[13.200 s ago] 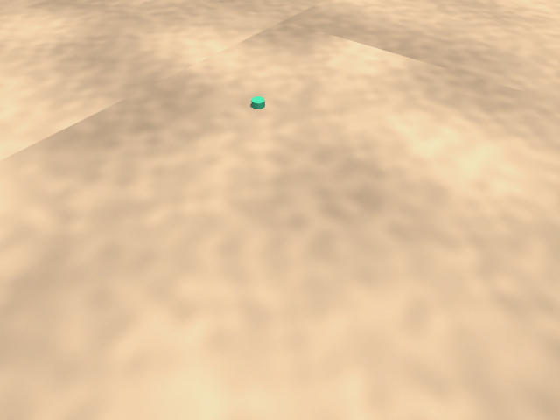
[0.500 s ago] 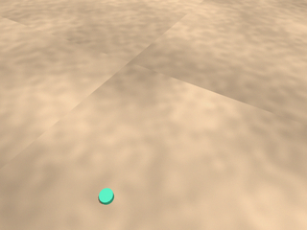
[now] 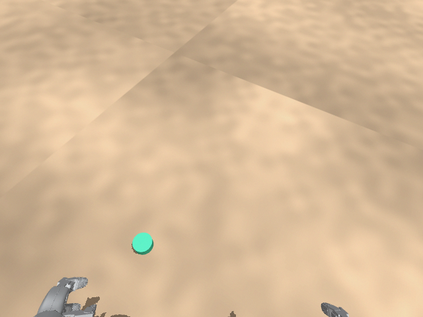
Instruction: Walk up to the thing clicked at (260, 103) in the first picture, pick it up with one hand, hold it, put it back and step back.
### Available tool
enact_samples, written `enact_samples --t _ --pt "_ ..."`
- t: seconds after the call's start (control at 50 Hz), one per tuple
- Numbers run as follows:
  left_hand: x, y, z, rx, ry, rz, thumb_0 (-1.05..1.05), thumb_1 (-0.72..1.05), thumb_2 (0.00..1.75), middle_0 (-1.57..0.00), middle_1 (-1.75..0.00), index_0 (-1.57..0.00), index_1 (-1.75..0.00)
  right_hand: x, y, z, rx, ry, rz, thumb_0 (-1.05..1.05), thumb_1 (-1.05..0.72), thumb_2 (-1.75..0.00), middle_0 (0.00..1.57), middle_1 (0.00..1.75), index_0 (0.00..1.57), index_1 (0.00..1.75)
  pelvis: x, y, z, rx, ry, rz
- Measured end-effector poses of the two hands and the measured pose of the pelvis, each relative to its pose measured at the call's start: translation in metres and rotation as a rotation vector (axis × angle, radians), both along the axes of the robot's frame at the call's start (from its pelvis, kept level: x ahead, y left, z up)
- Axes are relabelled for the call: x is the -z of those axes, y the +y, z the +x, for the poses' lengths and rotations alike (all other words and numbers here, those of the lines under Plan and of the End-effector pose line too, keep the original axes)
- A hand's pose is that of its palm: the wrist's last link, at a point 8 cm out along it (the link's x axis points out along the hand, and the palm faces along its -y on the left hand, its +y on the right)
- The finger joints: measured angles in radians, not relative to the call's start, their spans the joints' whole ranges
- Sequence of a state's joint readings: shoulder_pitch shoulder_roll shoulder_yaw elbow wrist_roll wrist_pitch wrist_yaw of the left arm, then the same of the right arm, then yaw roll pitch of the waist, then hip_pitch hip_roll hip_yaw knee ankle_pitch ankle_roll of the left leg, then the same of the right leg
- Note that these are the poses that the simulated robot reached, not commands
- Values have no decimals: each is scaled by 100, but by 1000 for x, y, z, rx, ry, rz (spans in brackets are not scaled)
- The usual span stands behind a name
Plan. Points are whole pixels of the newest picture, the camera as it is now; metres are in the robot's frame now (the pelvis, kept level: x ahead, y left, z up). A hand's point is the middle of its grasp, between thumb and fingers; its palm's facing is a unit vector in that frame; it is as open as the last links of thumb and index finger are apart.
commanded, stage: rise first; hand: left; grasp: from above
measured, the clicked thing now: (143, 243) +0.49 +0.27 -0.74
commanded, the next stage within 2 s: none
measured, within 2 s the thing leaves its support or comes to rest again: neither
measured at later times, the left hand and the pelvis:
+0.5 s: hand out of the picture +0.13 +0.26 -0.20, palm faces -0.16 -0.88 -0.45, open 14.0 cm; pelvis +0.00 +0.01 -0.06, yaw +0 degrees
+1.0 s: hand (103, 289) +0.25 +0.30 -0.38, palm faces -0.44 -0.47 -0.77, open 13.9 cm; pelvis -0.05 +0.00 -0.25, yaw +0 degrees
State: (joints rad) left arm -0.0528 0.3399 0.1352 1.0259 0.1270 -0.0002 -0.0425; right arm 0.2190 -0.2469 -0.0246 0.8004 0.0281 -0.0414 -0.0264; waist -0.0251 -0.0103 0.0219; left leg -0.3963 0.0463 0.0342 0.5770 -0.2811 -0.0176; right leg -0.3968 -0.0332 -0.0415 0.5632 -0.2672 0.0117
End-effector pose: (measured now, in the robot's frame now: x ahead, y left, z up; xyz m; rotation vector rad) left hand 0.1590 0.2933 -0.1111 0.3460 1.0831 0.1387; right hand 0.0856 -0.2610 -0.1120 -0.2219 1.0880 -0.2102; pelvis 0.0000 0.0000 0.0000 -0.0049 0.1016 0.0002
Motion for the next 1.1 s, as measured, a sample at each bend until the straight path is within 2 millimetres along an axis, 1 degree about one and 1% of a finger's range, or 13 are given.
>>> enact_samples --t 0.06,0.12,0.18,0.26,0.38,0.54,0.58,0.64,0.68,0.74,0.88,0.98,1.1 --pt "0 4 1 14 3 33 1 21 96 -10 -88 -12 -86 3 7 0 8 -16 13 1 -88 -90 20 30 20 30 4 3 2 1 14 -2" --pt "4 8 -5 15 31 59 1 0 97 -8 -97 -10 -95 5 12 5 5 -45 20 1 -87 -89 20 30 21 30 9 7 3 -1 30 -5" --pt "13 9 -13 18 61 68 1 -18 99 -7 -102 -9 -100 9 14 14 -10 -87 17 1 -86 -89 20 30 21 30 16 9 2 -2 51 -8" --pt "28 10 -19 27 49 67 0 -35 100 -6 -106 -8 -105 16 15 28 -40 -138 -2 1 -85 -89 20 30 21 30 31 12 0 -4 88 -12" --pt "40 10 -22 78 17 100 0 -48 101 -7 -108 -8 -108 25 18 49 -71 -203 -23 1 -85 -89 20 30 20 30 50 13 -2 -7 125 -19" --pt "48 12 -28 104 41 139 0 -53 101 -7 -108 -8 -108 34 27 68 -104 -275 -17 1 -87 -89 20 30 20 30 65 12 -3 -13 166 -29" --pt "55 14 -26 123 52 157 0 -53 101 -7 -109 -8 -108 38 28 70 -115 -287 -19 1 -87 -89 20 30 21 30 71 12 -5 -16 182 -31" --pt "72 19 -19 164 63 193 0 -54 100 -8 -109 -8 -108 51 27 72 -140 -301 -26 1 -88 -90 20 30 21 30 85 10 -9 -17 220 -31" --pt "88 24 -9 208 58 223 0 -54 100 -8 -108 -9 -108 65 24 72 -156 -304 -33 1 -88 -90 20 30 21 30 99 10 -13 -16 254 -29" --pt "112 27 11 303 24 275 0 -54 100 -8 -108 -9 -108 92 18 71 -170 -295 -43 1 -88 -90 20 30 21 30 125 9 -19 -14 308 -27" --pt "173 26 65 499 -98 416 0 -53 100 -8 -109 -9 -109 177 3 56 -161 -207 -47 1 -87 -89 20 30 21 30 195 7 -34 -8 424 -25" --pt "211 24 93 596 -130 512 0 -52 100 -8 -111 -9 -110 238 -3 32 -134 -117 -25 1 -87 -90 20 30 20 30 239 5 -50 -6 470 -28" --pt "251 25 123 718 -152 601 0 -52 100 -7 -111 -9 -109 298 -5 -11 -118 4 -6 1 -88 -90 20 30 20 30 285 2 -70 3 498 -34"
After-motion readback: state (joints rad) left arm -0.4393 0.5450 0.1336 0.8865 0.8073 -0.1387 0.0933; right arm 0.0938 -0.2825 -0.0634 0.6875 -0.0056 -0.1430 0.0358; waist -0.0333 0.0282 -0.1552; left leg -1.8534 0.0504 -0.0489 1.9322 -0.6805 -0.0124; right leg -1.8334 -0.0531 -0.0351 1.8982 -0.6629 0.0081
